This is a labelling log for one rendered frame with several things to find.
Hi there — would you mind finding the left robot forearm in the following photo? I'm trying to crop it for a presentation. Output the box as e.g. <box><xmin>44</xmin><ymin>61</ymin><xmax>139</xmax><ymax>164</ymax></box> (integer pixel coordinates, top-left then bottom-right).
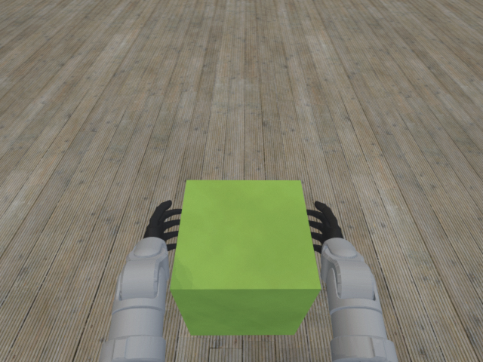
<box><xmin>99</xmin><ymin>237</ymin><xmax>170</xmax><ymax>362</ymax></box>

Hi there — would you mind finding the left robot hand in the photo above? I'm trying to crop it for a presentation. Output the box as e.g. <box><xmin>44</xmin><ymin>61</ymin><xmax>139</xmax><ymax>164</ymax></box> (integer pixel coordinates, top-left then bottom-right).
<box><xmin>143</xmin><ymin>200</ymin><xmax>182</xmax><ymax>251</ymax></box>

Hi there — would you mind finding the right robot forearm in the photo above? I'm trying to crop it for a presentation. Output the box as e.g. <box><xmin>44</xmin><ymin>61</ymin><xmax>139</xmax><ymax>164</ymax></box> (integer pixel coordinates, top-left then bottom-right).
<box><xmin>321</xmin><ymin>238</ymin><xmax>398</xmax><ymax>362</ymax></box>

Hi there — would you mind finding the carton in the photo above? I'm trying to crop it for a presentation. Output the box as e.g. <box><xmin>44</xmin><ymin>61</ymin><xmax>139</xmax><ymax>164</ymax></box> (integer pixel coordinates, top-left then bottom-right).
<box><xmin>170</xmin><ymin>180</ymin><xmax>321</xmax><ymax>336</ymax></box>

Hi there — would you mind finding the right robot hand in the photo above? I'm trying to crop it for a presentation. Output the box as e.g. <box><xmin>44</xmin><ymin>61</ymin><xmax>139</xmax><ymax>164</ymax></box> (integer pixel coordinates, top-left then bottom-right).
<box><xmin>306</xmin><ymin>201</ymin><xmax>343</xmax><ymax>253</ymax></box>

